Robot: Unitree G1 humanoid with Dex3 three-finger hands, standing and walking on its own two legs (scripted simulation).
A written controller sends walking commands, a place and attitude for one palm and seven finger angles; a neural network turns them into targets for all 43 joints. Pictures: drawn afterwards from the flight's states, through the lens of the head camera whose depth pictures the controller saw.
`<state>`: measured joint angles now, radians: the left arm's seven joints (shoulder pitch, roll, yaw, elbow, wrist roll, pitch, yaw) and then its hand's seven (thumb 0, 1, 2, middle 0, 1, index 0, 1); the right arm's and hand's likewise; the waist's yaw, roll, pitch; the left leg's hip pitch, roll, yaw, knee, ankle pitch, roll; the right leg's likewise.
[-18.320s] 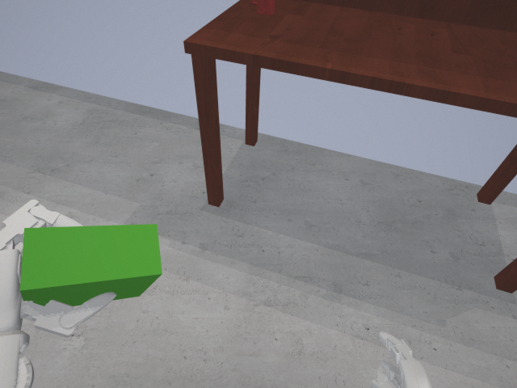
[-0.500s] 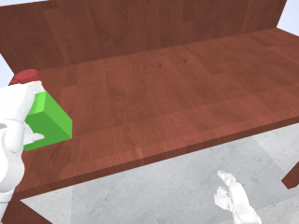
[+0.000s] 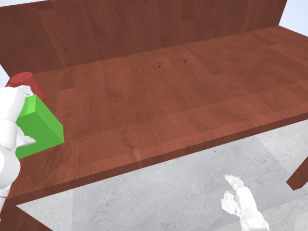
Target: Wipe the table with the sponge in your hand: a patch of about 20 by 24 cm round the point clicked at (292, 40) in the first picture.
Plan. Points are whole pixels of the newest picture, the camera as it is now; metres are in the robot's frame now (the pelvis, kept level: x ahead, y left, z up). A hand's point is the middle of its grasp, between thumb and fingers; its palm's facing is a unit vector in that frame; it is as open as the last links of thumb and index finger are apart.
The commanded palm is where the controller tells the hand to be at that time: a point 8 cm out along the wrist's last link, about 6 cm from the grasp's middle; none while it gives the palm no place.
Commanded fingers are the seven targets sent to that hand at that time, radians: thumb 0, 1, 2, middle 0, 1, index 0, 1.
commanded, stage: move the sponge above the wiping area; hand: left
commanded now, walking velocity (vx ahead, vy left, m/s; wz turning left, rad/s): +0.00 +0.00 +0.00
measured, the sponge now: (31, 133) +0.25 +0.36 +0.15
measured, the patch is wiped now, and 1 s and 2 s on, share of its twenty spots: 0.10 0.10 0.10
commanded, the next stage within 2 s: lower the sponge onto the table in 1.30 s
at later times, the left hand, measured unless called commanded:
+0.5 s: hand (21, 128) +0.24 +0.36 +0.19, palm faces +0.14 -0.05 -0.99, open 10.2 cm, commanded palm +0.20 +0.33 +0.26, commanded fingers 0.00 0.10 1.30 -1.20 -1.60 -1.20 -1.60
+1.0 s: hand (40, 139) +0.24 +0.33 +0.15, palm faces +0.01 -0.09 -1.00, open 10.1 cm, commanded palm +0.20 +0.32 +0.26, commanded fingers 0.00 0.10 1.30 -1.20 -1.60 -1.20 -1.60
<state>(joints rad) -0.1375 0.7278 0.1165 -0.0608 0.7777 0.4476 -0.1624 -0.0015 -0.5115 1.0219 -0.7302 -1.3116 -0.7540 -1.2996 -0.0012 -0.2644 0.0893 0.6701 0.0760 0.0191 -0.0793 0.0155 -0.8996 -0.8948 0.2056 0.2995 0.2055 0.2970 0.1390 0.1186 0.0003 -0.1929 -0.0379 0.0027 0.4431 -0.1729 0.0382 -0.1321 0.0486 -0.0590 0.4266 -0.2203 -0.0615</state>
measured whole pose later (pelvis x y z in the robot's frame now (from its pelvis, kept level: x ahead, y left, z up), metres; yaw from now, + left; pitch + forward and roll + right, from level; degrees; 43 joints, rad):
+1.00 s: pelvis +0.00 +0.01 +0.00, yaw +0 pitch -4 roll +0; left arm -0.02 0.65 0.03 -0.16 0.79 0.46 -0.23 0.00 -0.51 1.02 -0.73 -1.31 -0.76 -1.29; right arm 0.02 -0.29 0.08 0.64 0.08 0.01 -0.08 0.02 -0.90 -0.89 0.20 0.30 0.20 0.30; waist 0.14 0.13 0.00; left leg -0.21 -0.05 0.00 0.46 -0.18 0.05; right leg -0.15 0.04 -0.06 0.45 -0.23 -0.05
